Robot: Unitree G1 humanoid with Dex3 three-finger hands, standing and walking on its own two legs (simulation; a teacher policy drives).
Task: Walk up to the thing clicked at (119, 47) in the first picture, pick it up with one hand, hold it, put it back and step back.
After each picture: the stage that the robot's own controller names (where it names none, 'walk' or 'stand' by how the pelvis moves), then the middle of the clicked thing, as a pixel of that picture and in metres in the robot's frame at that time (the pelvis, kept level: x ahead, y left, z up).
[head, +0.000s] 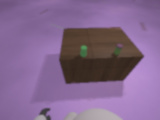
stand; (118, 49) +0.81 -0.28 -0.11
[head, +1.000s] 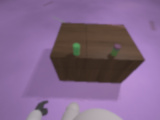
walk; (115, 50) +0.72 -0.20 -0.08
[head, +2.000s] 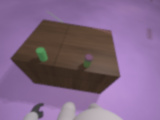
walk; (87, 61) +0.50 +0.05 -0.08
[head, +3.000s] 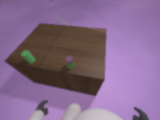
stand; (70, 62) +0.45 +0.23 -0.08
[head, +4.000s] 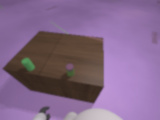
stand; (70, 70) +0.43 +0.20 -0.11
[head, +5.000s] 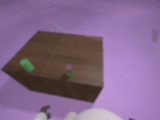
stand; (69, 70) +0.42 +0.21 -0.11
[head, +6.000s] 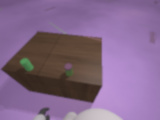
stand; (68, 69) +0.43 +0.21 -0.11
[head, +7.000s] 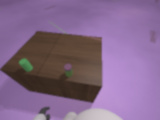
stand; (68, 70) +0.42 +0.21 -0.11
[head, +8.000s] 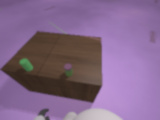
rise first; (68, 70) +0.43 +0.22 -0.11
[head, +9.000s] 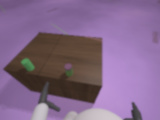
rise first; (68, 70) +0.43 +0.23 -0.11
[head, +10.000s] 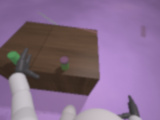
go down; (64, 63) +0.45 +0.21 -0.08
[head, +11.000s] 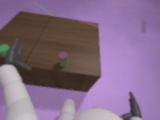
go down; (63, 59) +0.45 +0.21 -0.04
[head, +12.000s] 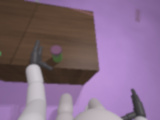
close in; (57, 54) +0.44 +0.22 -0.01
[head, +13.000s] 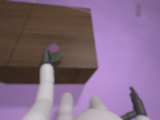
close; (55, 53) +0.45 +0.22 +0.01
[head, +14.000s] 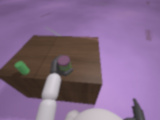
lift; (65, 65) +0.32 +0.17 +0.14
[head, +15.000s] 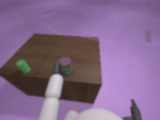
hold; (66, 67) +0.32 +0.17 +0.11
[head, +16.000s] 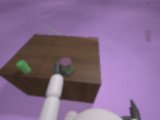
hold; (67, 67) +0.33 +0.17 +0.10
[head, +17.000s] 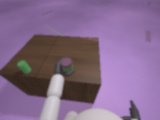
hold; (67, 67) +0.33 +0.17 +0.10
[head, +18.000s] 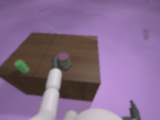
crouch; (64, 62) +0.37 +0.19 +0.10
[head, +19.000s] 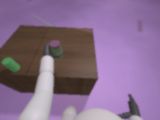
lower; (56, 50) +0.45 +0.23 +0.10
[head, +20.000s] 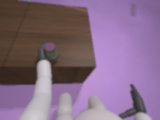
lower; (51, 52) +0.46 +0.22 +0.01
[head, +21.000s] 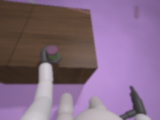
lower; (53, 54) +0.44 +0.22 +0.01
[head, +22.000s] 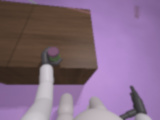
lower; (54, 56) +0.43 +0.22 +0.00
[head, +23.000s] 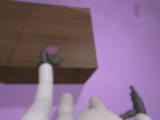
lower; (54, 55) +0.44 +0.22 +0.01
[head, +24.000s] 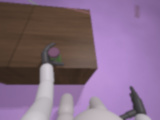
open; (55, 56) +0.43 +0.21 +0.00
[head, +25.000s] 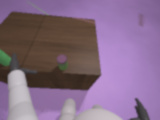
sink last; (62, 62) +0.41 +0.20 -0.03
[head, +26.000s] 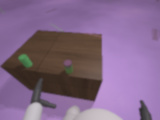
stand; (68, 66) +0.44 +0.22 -0.05
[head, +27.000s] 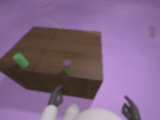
stand; (68, 66) +0.42 +0.21 -0.05
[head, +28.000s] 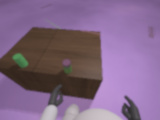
stand; (67, 66) +0.42 +0.22 -0.04
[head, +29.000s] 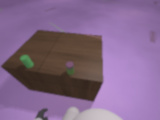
stand; (70, 68) +0.43 +0.20 -0.08
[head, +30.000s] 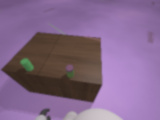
stand; (70, 71) +0.42 +0.20 -0.11
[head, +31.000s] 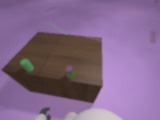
stand; (70, 72) +0.41 +0.20 -0.11
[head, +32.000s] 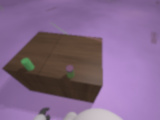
stand; (70, 71) +0.42 +0.20 -0.11
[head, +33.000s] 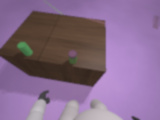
walk; (72, 57) +0.47 +0.17 -0.09
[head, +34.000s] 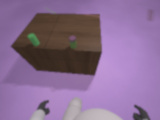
walk; (73, 42) +0.67 +0.23 -0.08
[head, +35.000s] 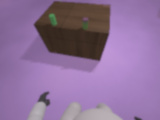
walk; (85, 23) +0.98 +0.16 -0.08
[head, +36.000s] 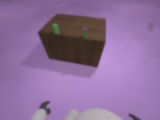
stand; (84, 32) +1.03 +0.17 -0.10
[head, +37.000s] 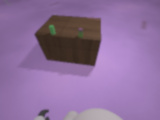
stand; (80, 32) +1.05 +0.20 -0.11
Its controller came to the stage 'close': yes
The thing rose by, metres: 0.20
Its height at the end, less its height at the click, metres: +0.00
